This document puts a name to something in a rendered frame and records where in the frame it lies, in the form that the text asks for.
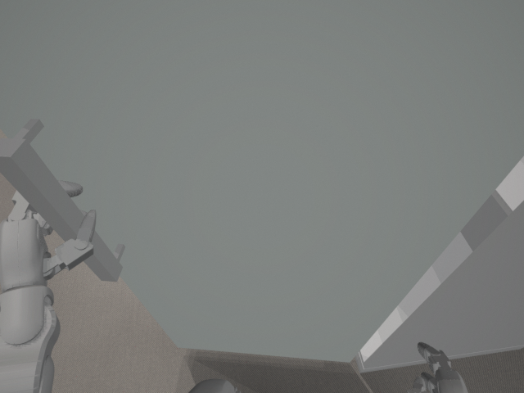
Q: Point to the left robot forearm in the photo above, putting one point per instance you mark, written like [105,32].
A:
[29,329]

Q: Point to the left robot hand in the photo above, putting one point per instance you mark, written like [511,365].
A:
[22,244]

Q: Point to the fridge door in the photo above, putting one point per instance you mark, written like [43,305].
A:
[281,172]

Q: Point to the handle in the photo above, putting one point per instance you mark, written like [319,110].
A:
[26,172]

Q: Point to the right robot hand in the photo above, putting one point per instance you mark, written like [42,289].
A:
[447,380]

